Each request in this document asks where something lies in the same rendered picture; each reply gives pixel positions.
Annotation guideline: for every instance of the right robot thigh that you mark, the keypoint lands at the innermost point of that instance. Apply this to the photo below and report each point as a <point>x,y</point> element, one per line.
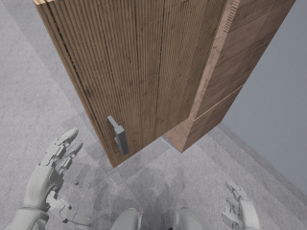
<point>187,219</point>

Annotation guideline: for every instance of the right robot hand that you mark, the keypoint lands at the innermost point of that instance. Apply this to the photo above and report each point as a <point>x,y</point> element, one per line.
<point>244,214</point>

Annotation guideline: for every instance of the cupboard door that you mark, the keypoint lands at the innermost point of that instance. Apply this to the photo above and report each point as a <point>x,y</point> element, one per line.
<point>139,61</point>

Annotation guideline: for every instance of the left robot hand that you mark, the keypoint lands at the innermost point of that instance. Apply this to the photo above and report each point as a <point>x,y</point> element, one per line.
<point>48,174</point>

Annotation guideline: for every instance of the robot thigh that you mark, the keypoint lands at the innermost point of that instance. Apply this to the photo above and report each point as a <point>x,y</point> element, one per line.
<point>128,220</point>
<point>187,219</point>

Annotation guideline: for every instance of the left robot forearm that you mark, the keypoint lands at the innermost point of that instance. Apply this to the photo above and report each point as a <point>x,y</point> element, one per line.
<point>26,218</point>

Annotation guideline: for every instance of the left robot thigh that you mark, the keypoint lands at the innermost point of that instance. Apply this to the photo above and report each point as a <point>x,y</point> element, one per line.
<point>128,220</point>

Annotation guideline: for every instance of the handle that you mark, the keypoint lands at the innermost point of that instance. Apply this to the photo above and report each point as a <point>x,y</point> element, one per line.
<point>120,138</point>

